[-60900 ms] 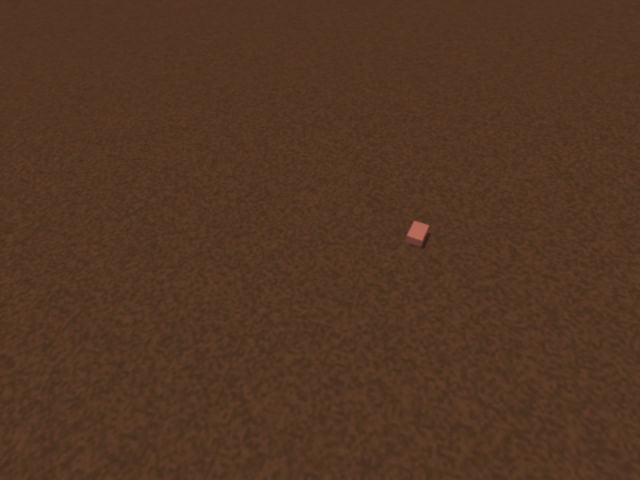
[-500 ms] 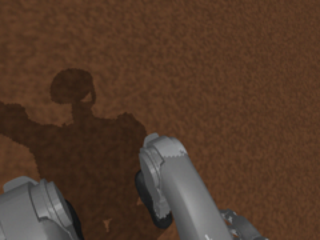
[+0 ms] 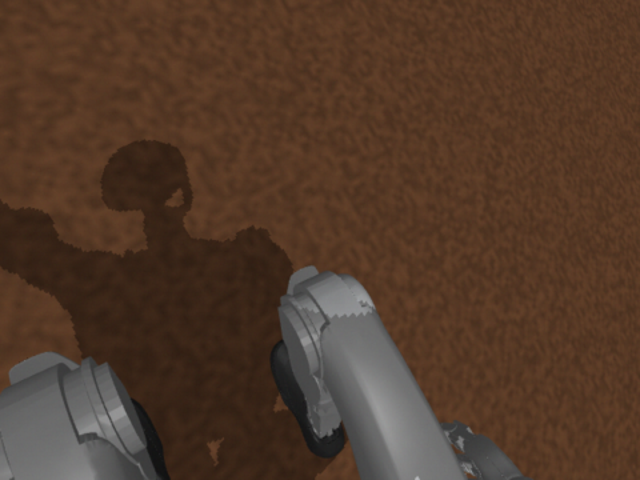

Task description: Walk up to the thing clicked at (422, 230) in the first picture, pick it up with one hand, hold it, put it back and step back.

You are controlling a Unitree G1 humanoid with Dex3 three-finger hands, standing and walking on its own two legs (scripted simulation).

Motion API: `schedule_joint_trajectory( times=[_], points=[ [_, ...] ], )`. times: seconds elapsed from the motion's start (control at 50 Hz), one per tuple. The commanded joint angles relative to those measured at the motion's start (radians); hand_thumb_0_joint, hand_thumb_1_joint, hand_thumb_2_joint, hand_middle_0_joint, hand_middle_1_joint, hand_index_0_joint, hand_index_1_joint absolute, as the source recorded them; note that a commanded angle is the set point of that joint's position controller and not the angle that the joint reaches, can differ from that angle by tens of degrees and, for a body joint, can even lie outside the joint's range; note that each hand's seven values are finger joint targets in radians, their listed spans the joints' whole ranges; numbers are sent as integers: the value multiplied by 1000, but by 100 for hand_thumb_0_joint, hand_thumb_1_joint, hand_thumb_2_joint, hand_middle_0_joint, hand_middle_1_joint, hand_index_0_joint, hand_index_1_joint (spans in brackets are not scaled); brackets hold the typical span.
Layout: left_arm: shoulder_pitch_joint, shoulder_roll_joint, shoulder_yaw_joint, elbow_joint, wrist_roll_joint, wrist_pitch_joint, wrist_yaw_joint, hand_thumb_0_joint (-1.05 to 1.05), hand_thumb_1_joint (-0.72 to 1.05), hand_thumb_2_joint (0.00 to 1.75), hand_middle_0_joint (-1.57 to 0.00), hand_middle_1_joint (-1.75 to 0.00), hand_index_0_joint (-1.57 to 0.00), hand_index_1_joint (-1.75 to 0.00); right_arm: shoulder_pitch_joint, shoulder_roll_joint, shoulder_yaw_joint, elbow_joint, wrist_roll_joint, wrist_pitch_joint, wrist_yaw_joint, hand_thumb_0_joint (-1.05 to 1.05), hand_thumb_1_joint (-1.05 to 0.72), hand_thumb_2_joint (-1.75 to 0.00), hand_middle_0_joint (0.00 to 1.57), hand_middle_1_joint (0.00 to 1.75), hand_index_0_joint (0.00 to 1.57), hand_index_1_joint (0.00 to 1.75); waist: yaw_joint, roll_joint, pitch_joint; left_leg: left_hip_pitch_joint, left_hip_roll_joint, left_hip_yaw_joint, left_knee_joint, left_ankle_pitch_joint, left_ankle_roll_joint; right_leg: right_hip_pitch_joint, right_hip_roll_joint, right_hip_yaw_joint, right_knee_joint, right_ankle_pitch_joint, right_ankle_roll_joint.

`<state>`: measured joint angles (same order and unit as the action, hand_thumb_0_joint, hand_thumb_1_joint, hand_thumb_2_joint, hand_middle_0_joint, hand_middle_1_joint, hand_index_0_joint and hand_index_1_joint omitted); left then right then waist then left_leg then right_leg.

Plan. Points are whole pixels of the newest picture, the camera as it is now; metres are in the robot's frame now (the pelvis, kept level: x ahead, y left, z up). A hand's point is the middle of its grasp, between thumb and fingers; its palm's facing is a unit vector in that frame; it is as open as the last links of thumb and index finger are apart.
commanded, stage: approach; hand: left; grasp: from above
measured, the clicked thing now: out of the picture +0.54 +0.38 -0.30
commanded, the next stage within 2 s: none
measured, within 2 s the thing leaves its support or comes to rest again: neither
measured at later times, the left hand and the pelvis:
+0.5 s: hand out of the picture +0.52 +0.37 -0.16, palm faces -0.44 -0.10 -0.90, open 11.2 cm; pelvis +0.00 +0.00 +0.00, yaw +0 degrees
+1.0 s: hand out of the picture +0.52 +0.37 -0.16, palm faces -0.42 -0.10 -0.90, open 11.6 cm; pelvis +0.00 +0.00 +0.00, yaw +0 degrees
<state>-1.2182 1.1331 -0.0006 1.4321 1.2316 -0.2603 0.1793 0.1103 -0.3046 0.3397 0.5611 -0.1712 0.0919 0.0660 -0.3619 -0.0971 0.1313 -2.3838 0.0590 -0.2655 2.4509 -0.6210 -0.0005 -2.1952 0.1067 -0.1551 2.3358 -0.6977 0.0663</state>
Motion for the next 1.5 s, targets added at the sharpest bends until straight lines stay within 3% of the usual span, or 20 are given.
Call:
schedule_joint_trajectory(
  times=[0.0,0.1,0.14,0.16,0.22,0.3,0.38,0.42,0.44,0.5,0.6,0.66,0.82,0.84,0.9,0.98,1.28,1.34,1.44,1.48],
  points=[
    [-302,237,20,-153,-27,6,16,0,-3,54,-52,-55,-53,-54,197,-309,-93,7,-5,2,-21,0,-91,-90,20,30,20,30,-48,510,-662,571,21,99,-204,160,26,279,22,-94,-235,261,-83],
    [-288,247,26,-143,-30,-22,17,0,-4,54,-51,-57,-52,-56,184,-319,-89,-9,-8,5,-28,0,-91,-90,20,30,20,30,-45,497,-645,573,19,92,-202,140,19,262,20,-101,-233,231,-91],
    [-331,296,53,-221,-26,-33,26,0,-4,55,-51,-58,-52,-56,187,-319,-85,-10,-11,3,-30,0,-91,-90,20,30,20,30,-32,566,-701,634,21,92,-214,169,13,293,16,-98,-225,255,-89],
    [-311,297,51,-186,-18,-30,30,0,-4,55,-52,-57,-52,-56,181,-312,-86,-10,-9,6,-29,0,-91,-90,20,30,20,30,-21,571,-722,639,25,94,-211,172,16,283,22,-96,-217,259,-88],
    [-295,256,43,-158,-22,-27,49,0,-5,56,-50,-59,-51,-57,189,-308,-84,-2,-13,4,-25,0,-91,-90,20,30,20,30,-48,547,-696,621,23,91,-207,187,20,290,21,-102,-222,276,-84],
    [-312,284,50,-165,-7,-10,60,0,-6,56,-49,-59,-50,-58,193,-305,-86,6,-7,3,-22,0,-91,-90,20,30,20,30,-32,584,-713,632,23,97,-212,198,21,291,22,-95,-218,291,-82],
    [-290,223,21,-131,-22,5,47,0,-8,58,-48,-58,-49,-58,192,-304,-92,10,-7,1,-16,0,-91,-90,20,30,20,30,-50,534,-678,588,25,97,-204,175,25,276,25,-96,-224,276,-83],
    [-291,243,30,-147,-24,7,39,0,-8,58,-48,-59,-49,-58,195,-305,-94,9,-7,-2,-18,0,-91,-90,20,30,20,30,-44,526,-675,590,23,101,-196,190,26,293,21,-92,-231,286,-81],
    [-326,277,41,-200,-18,4,37,0,-8,58,-48,-60,-49,-59,197,-301,-91,8,-7,1,-17,0,-91,-90,20,30,20,30,-31,554,-732,605,25,103,-203,193,26,322,24,-86,-227,294,-78],
    [-279,241,34,-134,-29,9,26,0,-10,58,-45,-63,-46,-62,193,-311,-97,0,-6,6,-18,0,-91,-90,20,30,20,30,-40,516,-675,584,23,98,-202,181,23,278,22,-96,-230,273,-85],
    [-315,263,33,-183,-26,-6,18,0,-9,59,-47,-61,-48,-60,191,-299,-91,5,-7,11,-21,0,-91,-90,20,30,20,30,-33,535,-711,586,25,103,-200,167,28,313,26,-83,-230,271,-78],
    [-298,221,15,-163,-32,-6,15,0,-11,60,-44,-65,-45,-63,197,-304,-93,3,-6,12,-22,0,-91,-90,20,30,20,30,-51,529,-686,610,24,94,-207,190,24,287,23,-96,-227,282,-81],
    [-296,255,38,-151,-20,-7,33,0,-12,61,-44,-64,-45,-63,190,-315,-93,-10,-5,16,-25,0,-91,-90,20,30,20,30,-40,547,-660,602,19,90,-216,166,14,253,16,-101,-222,253,-93],
    [-332,281,50,-213,-15,-10,34,0,-12,61,-44,-64,-45,-63,186,-316,-93,-9,-5,16,-26,0,-91,-90,20,30,20,30,-29,579,-698,636,22,90,-222,181,14,265,17,-100,-222,265,-92],
    [-336,270,42,-200,-16,-3,29,0,-12,62,-44,-64,-45,-63,188,-312,-93,-10,-3,16,-26,0,-91,-90,20,30,20,30,-36,593,-730,650,24,93,-211,200,16,262,19,-94,-216,281,-89],
    [-307,208,5,-148,-23,2,22,0,-13,62,-43,-64,-44,-63,196,-307,-95,7,-5,14,-27,0,-91,-90,20,30,20,30,-58,528,-658,580,21,96,-209,148,23,252,19,-98,-230,252,-86],
    [-328,286,46,-180,-15,-4,47,0,-16,65,-42,-64,-42,-64,178,-314,-88,-5,-5,14,-31,0,-91,-90,20,30,20,30,-34,564,-718,618,21,102,-204,188,21,279,18,-92,-223,280,-87],
    [-306,233,22,-136,-25,8,41,0,-16,64,-41,-66,-42,-65,188,-302,-89,0,-3,12,-27,0,-91,-90,20,30,20,30,-49,552,-674,606,23,98,-218,167,21,266,18,-94,-226,265,-85],
    [-320,265,29,-168,-28,14,15,0,-16,64,-41,-68,-42,-67,188,-303,-88,-4,-2,13,-28,0,-91,-90,20,30,20,30,-38,547,-714,610,24,102,-207,188,27,293,19,-85,-225,284,-81],
    [-307,237,18,-147,-36,10,8,0,-17,64,-40,-67,-41,-66,204,-302,-87,4,-6,15,-27,0,-91,-90,20,30,20,30,-57,529,-688,590,21,104,-204,188,27,312,17,-86,-232,286,-78]
  ],
)
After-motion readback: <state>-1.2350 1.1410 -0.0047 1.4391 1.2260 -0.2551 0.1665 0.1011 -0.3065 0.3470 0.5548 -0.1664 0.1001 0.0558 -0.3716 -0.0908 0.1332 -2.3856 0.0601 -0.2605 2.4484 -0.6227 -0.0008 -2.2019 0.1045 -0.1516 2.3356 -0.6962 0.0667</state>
